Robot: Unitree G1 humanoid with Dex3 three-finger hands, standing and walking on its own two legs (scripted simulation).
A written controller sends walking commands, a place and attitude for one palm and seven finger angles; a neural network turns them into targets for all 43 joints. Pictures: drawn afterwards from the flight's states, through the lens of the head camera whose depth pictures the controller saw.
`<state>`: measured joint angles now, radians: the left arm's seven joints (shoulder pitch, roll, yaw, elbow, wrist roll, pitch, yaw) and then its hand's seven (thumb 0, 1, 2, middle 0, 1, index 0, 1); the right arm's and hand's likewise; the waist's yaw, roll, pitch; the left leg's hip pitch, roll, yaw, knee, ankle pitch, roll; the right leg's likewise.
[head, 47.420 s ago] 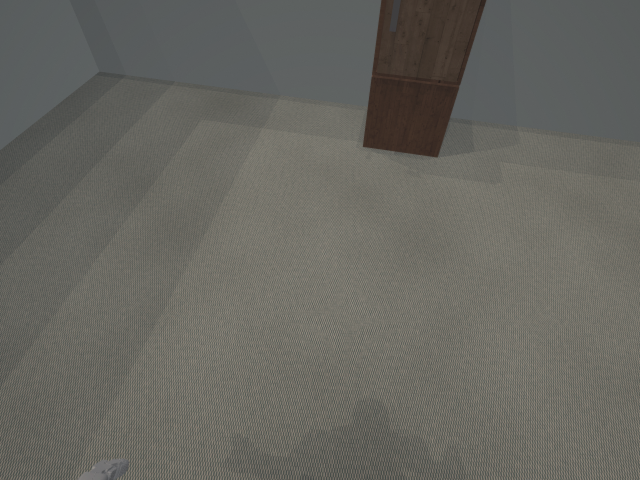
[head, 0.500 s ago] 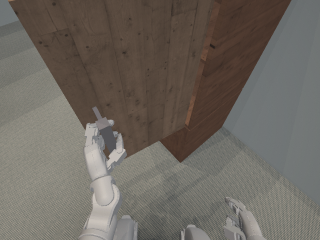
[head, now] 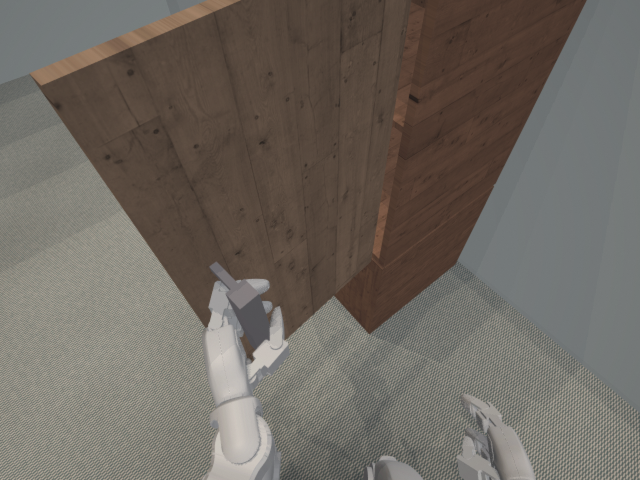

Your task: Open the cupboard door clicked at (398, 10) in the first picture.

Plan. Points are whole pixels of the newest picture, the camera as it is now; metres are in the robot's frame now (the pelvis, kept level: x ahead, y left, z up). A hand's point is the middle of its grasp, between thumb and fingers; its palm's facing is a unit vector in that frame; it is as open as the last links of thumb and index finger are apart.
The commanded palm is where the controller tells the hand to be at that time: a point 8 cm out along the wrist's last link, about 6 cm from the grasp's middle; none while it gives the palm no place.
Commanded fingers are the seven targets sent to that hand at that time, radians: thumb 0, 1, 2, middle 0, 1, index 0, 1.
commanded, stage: open thumb and fingers to let go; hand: left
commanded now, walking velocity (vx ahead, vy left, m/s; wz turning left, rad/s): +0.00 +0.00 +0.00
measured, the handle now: (242, 310) +0.32 +0.11 +0.03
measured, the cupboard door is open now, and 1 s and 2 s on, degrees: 96 97 98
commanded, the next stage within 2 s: slide the hand sideways off the handle in 0.74 s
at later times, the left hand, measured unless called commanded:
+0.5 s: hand (268, 340) +0.28 +0.07 +0.03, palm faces +0.30 -0.95 -0.02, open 13.2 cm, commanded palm +0.24 +0.11 +0.03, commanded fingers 0.00 -0.50 0.30 -0.23 -0.80 -0.23 -0.80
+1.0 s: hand (266, 365) +0.25 +0.07 +0.03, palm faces -0.11 -0.99 -0.05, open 15.9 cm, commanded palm +0.24 +0.11 +0.03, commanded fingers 0.00 -0.50 0.30 -0.15 -0.30 -0.15 -0.30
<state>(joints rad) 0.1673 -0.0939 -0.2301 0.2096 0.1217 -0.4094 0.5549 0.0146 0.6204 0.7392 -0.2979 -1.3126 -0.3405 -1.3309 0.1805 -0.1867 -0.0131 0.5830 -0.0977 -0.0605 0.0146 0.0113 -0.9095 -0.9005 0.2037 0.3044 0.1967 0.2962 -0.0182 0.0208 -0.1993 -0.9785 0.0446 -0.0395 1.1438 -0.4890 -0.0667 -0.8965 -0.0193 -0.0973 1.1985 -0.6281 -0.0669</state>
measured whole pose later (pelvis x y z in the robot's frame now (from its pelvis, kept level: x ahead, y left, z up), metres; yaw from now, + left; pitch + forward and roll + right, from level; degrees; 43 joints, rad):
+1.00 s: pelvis -0.03 +0.03 -0.01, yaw -1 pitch +17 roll -1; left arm 0.07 0.05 -0.26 0.24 0.03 -0.44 0.18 -0.01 -0.50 0.30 -0.24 -0.40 -0.19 -0.44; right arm 0.19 -0.19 0.00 0.53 -0.05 -0.04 0.02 0.01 -0.91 -0.90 0.21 0.30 0.20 0.30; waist -0.01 0.04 -0.17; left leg -1.04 0.03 -0.03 1.21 -0.47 -0.03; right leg -0.94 -0.03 -0.09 1.23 -0.59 -0.03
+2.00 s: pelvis -0.02 +0.03 -0.03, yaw -2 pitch +19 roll -1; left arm 0.60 0.12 -0.12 -0.19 -0.11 -0.48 -0.07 -0.01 -0.50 0.30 -0.15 -0.30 -0.16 -0.30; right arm 0.21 -0.20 -0.02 0.40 -0.01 -0.02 -0.02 0.01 -0.91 -0.90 0.20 0.30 0.20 0.30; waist 0.02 0.03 -0.19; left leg -1.11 0.04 -0.03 1.32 -0.55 -0.03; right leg -1.00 -0.02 -0.08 1.33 -0.65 -0.03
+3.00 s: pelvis +0.01 +0.06 +0.07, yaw -2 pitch +3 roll -1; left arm 0.64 0.32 0.12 -0.45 -0.04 0.00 0.13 0.00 0.01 0.51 -0.17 -0.30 -0.18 -0.30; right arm 0.27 -0.21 0.06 0.46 0.02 -0.06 -0.13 0.01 -0.91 -0.90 0.21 0.30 0.20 0.30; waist 0.05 0.06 -0.11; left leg -0.45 0.02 0.02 0.76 -0.37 0.01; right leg -0.35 -0.03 -0.05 0.72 -0.43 0.02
